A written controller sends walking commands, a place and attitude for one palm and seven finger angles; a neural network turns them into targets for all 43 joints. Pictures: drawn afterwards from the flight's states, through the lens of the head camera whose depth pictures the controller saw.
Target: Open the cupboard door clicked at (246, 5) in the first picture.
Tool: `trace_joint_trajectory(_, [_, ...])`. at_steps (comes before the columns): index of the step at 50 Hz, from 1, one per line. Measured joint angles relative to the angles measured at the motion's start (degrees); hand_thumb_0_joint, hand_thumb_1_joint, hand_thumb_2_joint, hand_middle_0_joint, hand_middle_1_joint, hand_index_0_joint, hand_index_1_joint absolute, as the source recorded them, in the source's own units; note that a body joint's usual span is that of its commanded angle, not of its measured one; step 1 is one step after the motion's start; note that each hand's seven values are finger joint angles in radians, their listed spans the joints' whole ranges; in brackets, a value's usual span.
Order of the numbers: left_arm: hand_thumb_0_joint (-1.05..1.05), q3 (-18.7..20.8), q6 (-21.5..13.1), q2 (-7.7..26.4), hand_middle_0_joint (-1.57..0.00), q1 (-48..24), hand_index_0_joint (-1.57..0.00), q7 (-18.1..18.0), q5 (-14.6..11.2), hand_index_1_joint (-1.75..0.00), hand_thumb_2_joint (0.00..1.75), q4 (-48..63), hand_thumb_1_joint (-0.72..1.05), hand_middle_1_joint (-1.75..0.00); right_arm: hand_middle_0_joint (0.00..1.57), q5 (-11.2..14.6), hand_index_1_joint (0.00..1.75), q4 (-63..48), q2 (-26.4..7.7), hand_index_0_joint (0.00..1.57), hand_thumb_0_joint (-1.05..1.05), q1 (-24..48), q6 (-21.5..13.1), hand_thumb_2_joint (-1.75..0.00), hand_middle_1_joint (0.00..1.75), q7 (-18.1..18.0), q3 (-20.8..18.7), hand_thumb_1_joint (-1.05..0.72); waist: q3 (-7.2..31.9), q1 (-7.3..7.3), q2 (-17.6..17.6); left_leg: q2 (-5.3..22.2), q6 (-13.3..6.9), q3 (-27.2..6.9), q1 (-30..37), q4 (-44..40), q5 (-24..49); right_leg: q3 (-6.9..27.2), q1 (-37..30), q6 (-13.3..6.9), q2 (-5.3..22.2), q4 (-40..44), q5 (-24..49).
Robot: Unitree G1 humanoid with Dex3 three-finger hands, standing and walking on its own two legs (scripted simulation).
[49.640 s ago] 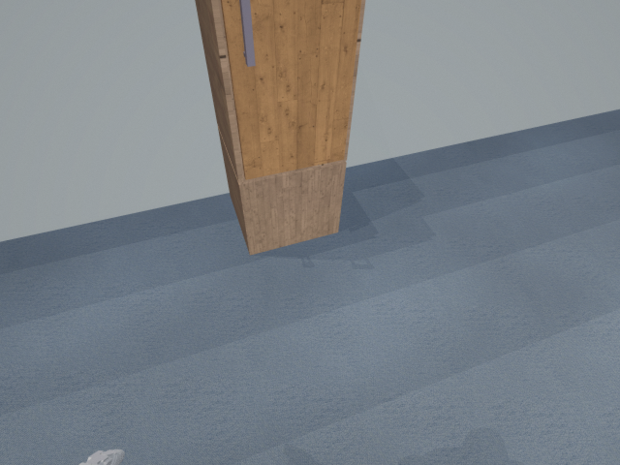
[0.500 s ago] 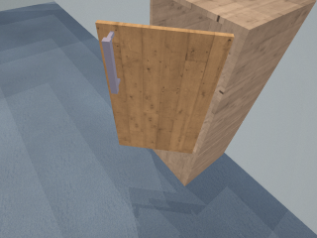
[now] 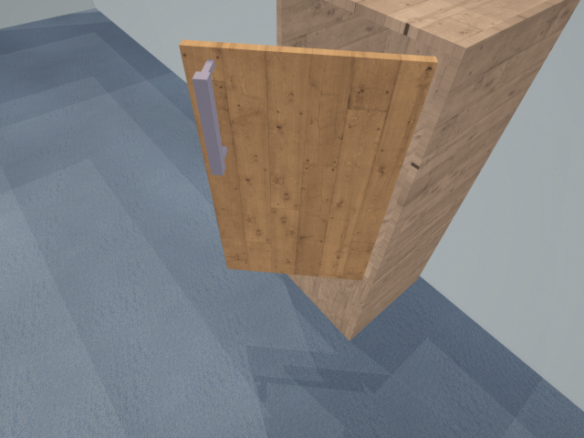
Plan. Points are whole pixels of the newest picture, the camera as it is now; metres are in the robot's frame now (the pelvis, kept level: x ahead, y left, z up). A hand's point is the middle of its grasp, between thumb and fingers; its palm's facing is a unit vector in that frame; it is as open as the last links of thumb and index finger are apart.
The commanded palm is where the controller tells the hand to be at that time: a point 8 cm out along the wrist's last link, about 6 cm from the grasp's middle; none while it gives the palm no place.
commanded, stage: come to a stop and stand still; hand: left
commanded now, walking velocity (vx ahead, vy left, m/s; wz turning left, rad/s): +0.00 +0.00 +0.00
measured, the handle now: (214, 121) +0.54 +0.16 +0.14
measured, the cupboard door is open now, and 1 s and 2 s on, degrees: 45 45 45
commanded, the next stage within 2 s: look again from close up in 0.20 s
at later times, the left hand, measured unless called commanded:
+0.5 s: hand out of the picture +0.03 +0.18 -0.17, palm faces -0.03 -0.97 -0.22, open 7.4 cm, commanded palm none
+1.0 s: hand out of the picture +0.12 +0.19 -0.10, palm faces +0.22 -0.95 -0.23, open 7.4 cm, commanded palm +0.11 +0.23 -0.05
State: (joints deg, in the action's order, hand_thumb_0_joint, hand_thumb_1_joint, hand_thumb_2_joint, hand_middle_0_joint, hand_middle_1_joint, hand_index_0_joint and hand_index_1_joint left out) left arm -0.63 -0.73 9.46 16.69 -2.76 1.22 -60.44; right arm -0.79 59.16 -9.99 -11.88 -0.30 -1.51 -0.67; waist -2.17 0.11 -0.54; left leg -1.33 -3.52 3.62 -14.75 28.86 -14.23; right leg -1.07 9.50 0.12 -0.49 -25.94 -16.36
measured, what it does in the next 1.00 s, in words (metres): stands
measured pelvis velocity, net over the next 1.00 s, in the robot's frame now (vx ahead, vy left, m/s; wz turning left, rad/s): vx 0.01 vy -0.02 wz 0.01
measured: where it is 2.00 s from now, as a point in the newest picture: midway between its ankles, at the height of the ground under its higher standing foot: outside the picture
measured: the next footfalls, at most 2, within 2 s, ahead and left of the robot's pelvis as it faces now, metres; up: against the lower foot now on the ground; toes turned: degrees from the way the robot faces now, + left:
none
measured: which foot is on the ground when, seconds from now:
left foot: down 0.00-1.00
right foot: down 0.00-1.00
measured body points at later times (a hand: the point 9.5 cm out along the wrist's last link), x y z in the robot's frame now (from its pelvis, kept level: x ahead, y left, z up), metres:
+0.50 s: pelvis +0.00 -0.01 +0.00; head +0.01 +0.00 +0.45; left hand +0.03 +0.23 -0.15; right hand +0.02 -0.26 -0.15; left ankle +0.01 +0.07 -0.74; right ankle -0.03 -0.12 -0.74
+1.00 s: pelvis +0.01 -0.02 +0.00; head +0.02 -0.01 +0.45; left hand +0.11 +0.24 -0.09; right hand +0.09 -0.26 -0.13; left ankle +0.01 +0.07 -0.74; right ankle -0.03 -0.12 -0.74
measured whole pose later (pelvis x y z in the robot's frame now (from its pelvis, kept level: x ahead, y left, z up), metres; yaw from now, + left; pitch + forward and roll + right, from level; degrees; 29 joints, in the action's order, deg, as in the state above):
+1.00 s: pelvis +0.01 -0.02 +0.00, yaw +1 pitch +0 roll +1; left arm 3.0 0.2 11.9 24.6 -4.2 -5.1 -24.8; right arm 1.5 53.3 -11.9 -15.7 -8.8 -3.5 0.5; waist -0.9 0.9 1.1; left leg -2.5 -2.2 3.3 -12.1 25.9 -13.4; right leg -1.5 9.4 -1.2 0.6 -28.8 -18.6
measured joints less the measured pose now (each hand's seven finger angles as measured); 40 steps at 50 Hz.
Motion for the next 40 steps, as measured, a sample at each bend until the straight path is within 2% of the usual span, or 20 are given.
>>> trace_joint_trajectory(3, [0.01,-0.29,-0.10,0.03,-0.20,0.27,-0.20,0.28,-0.06,-0.30,0.90,0.56,0.91,-0.30,0.20,-0.16,0.30,-1.04,-0.78,0.20,0.00,-1.48,-0.04,-0.90,0.30,0.30,0.09,-0.92,0.54,-0.59,-1.21,-0.40,-0.44,0.00,-0.30,1.37,-0.78,-0.06,0.52,0.14,0.42,-2.00,-1.17])
trace_joint_trajectory(8, [0.01,-0.33,-0.08,0.75,-0.20,0.00,-0.20,0.68,-0.19,-0.30,0.90,1.18,0.91,-0.30,0.20,-0.24,0.30,-0.84,-1.11,0.20,0.00,-3.05,-0.09,-0.90,0.30,0.56,0.52,-0.92,1.34,-0.74,-1.76,-1.09,-0.67,0.45,0.61,0.85,-0.58,0.36,0.52,0.35,1.15,-3.35,-1.89])
trace_joint_trajectory(18, [0.01,-0.34,-0.17,2.46,-0.20,-1.49,-0.20,1.09,-0.33,-0.30,0.90,1.63,0.91,-0.30,0.21,-0.27,0.30,1.11,-1.47,0.20,0.01,-3.18,-0.52,-0.90,0.30,0.94,1.09,-0.91,0.86,-0.71,-0.14,-1.23,-0.20,0.71,1.51,-2.29,1.32,0.68,0.62,-0.04,1.22,-2.14,-0.96])
trace_joint_trajectory(28, [0.01,-0.70,-0.11,2.80,-0.20,-2.14,-0.20,1.37,-0.45,-0.30,0.90,-0.25,0.91,-0.30,0.21,-0.05,0.30,3.38,-2.32,0.20,0.01,-1.49,-0.91,-0.90,0.30,0.59,1.07,-0.91,0.47,-0.38,1.82,-0.46,0.55,0.38,2.66,-3.23,1.32,0.44,-0.97,-0.62,0.39,-0.18,-0.44])
trace_joint_trajectory(40, [0.01,-0.79,-0.11,3.30,-0.20,-2.74,-0.20,1.46,-0.37,-0.30,0.90,-1.72,0.91,-0.30,0.20,0.06,0.30,4.26,-1.98,0.20,0.01,1.38,-0.97,-0.90,0.30,0.40,1.34,-0.91,0.50,0.18,2.43,0.03,1.09,0.13,3.87,-4.27,1.30,0.29,-2.55,-1.02,-0.16,1.72,-0.03])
